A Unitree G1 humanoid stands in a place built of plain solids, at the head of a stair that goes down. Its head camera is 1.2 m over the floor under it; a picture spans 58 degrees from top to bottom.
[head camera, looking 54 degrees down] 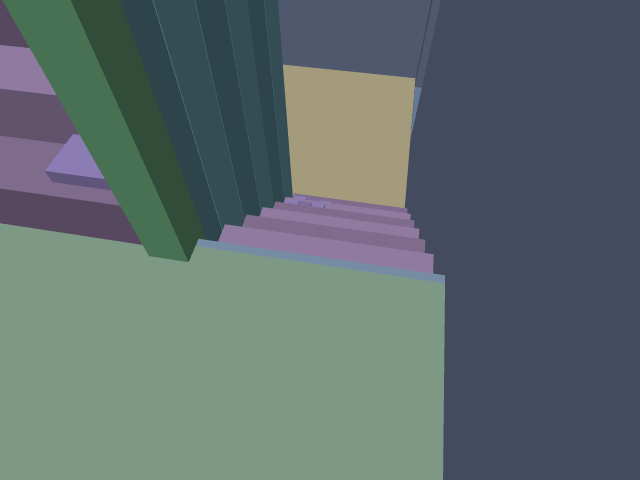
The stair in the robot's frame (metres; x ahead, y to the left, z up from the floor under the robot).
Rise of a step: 0.20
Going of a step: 0.22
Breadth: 0.85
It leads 10 degrees to the right of straight ahead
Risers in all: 7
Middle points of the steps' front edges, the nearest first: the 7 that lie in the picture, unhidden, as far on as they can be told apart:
0.81 0.01 0.00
1.03 -0.03 -0.20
1.25 -0.07 -0.40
1.46 -0.11 -0.61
1.68 -0.14 -0.81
1.90 -0.18 -1.02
2.12 -0.22 -1.22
